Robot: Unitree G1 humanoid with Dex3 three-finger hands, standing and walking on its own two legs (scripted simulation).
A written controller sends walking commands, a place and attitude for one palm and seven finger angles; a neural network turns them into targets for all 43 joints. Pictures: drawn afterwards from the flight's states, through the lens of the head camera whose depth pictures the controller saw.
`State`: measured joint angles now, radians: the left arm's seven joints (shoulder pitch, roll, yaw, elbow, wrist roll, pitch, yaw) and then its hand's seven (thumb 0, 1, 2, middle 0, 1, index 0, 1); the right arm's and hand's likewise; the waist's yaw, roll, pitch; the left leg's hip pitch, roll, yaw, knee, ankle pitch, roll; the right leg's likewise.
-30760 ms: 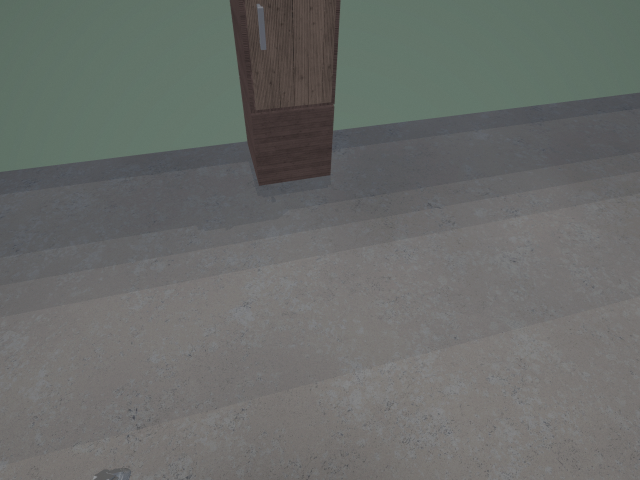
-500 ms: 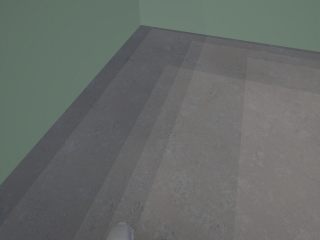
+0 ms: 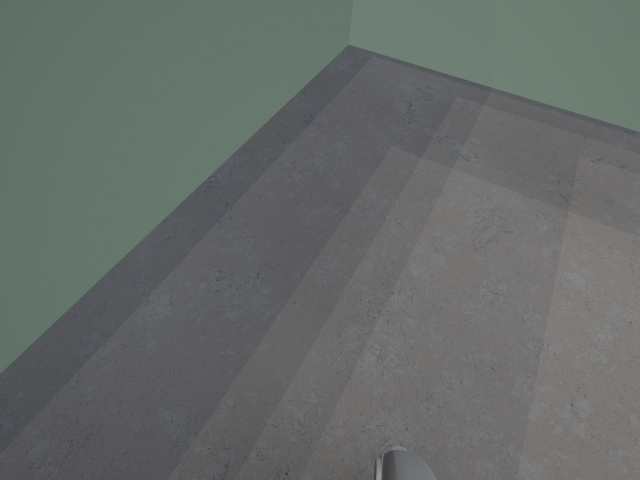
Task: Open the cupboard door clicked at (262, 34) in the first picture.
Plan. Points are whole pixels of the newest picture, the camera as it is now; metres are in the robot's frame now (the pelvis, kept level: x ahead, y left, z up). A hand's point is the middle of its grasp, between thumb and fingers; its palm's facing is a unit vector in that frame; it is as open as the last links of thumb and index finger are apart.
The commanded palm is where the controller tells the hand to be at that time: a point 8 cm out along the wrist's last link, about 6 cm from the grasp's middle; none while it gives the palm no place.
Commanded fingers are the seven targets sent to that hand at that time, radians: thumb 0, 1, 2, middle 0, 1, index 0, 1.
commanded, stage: turn to face it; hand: left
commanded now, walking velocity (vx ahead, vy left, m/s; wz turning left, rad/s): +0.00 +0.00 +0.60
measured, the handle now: out of the picture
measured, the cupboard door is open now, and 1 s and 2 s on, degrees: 50 50 50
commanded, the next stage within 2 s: none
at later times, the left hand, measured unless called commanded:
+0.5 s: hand out of the picture +0.13 +0.14 -0.16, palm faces +0.33 -0.92 -0.22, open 7.2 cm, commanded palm none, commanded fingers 0.00 0.90 0.90 -0.20 -0.30 -0.20 -0.30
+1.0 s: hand out of the picture +0.11 +0.17 -0.16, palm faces +0.55 -0.79 -0.27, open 7.4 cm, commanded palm none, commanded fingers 0.00 0.90 0.90 -0.20 -0.30 -0.20 -0.30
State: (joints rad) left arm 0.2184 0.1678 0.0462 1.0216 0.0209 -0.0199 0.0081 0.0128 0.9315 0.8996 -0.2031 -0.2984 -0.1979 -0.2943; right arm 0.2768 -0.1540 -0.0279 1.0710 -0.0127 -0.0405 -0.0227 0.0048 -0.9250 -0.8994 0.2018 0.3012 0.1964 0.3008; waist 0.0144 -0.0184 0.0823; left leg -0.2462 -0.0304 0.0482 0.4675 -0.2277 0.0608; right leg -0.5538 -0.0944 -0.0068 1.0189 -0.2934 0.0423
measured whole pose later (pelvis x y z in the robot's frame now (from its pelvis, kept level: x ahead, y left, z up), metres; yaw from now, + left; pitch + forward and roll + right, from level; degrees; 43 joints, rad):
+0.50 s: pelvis +0.10 -0.06 +0.00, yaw +19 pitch +1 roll +2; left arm 0.17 0.19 0.05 0.91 0.02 -0.01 0.02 -0.01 0.94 0.90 -0.21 -0.30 -0.20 -0.30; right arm 0.11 -0.25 -0.08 0.94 -0.01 0.06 0.02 0.01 -0.91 -0.90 0.20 0.30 0.19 0.30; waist -0.02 -0.03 0.09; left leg -0.47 0.06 0.09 0.90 -0.40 -0.07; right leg -0.21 -0.12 -0.28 0.51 -0.30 -0.02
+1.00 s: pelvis +0.13 -0.07 +0.00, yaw +35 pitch +2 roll -1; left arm 0.13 0.25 0.06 0.88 0.01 0.05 0.01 0.01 0.91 0.90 -0.20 -0.30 -0.20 -0.29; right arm 0.20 -0.21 -0.05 0.93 -0.02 0.05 0.01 0.01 -0.90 -0.90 0.21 0.30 0.20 0.30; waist -0.02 0.00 0.09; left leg -0.33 -0.02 -0.08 0.50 -0.21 0.00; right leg -0.41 -0.05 0.01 0.81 -0.41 0.09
